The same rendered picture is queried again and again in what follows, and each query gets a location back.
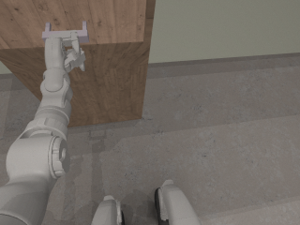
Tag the cabinet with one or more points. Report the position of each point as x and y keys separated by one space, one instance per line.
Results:
x=112 y=87

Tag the handle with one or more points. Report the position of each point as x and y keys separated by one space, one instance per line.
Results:
x=82 y=34

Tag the robot right foot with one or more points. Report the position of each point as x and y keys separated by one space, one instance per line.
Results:
x=160 y=221

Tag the left robot forearm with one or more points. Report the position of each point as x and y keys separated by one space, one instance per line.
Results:
x=54 y=111

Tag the left robot upper arm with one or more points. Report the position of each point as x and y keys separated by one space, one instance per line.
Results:
x=34 y=166

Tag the left robot hand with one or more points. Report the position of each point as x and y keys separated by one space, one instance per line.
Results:
x=56 y=56

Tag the drawer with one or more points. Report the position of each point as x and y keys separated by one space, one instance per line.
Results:
x=108 y=21

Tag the right robot shin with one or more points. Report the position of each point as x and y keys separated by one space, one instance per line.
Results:
x=164 y=214

